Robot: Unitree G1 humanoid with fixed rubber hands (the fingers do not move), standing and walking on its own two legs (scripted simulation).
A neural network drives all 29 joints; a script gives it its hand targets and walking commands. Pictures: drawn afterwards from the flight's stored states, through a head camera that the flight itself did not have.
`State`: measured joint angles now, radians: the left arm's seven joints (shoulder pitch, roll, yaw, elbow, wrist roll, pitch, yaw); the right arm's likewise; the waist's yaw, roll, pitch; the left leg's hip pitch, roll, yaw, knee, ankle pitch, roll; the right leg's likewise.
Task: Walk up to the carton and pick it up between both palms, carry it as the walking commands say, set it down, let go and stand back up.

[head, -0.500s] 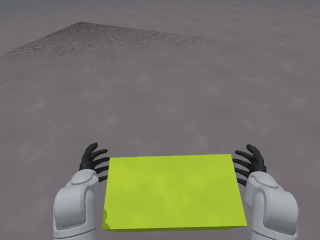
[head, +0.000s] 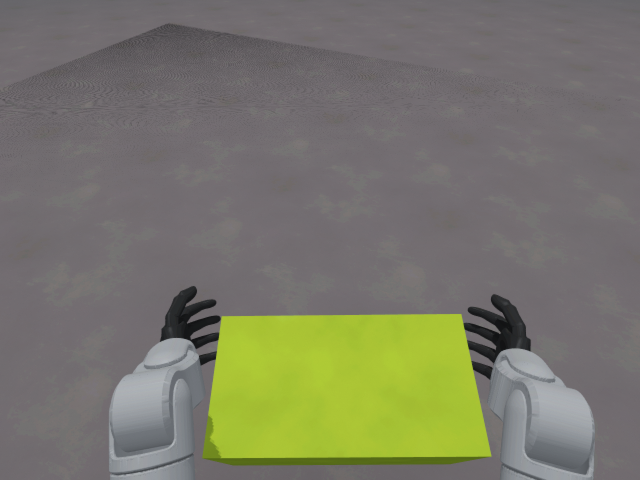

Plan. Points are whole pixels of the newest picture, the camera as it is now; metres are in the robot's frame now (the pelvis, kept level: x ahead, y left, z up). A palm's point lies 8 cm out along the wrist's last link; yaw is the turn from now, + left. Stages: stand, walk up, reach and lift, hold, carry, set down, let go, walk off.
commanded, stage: carry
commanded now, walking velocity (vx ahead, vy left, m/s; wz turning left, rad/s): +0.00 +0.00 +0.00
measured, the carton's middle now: (341, 393) +0.25 +0.00 +0.00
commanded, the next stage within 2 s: none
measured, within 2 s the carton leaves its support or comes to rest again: neither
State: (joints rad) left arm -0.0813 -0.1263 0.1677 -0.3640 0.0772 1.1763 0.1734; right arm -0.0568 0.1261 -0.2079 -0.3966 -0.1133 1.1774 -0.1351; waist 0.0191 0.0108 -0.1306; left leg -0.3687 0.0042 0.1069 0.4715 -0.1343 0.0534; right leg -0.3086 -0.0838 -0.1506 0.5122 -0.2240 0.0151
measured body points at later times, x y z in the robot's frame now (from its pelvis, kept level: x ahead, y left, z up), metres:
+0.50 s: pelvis +0.02 -0.02 +0.00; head -0.02 -0.02 +0.45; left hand +0.27 +0.16 +0.08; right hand +0.27 -0.21 +0.08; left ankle +0.07 +0.09 -0.73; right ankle +0.02 -0.13 -0.73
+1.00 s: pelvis +0.03 -0.01 +0.00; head -0.01 -0.01 +0.45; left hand +0.29 +0.17 +0.07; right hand +0.28 -0.20 +0.07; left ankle +0.07 +0.09 -0.73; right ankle +0.02 -0.13 -0.73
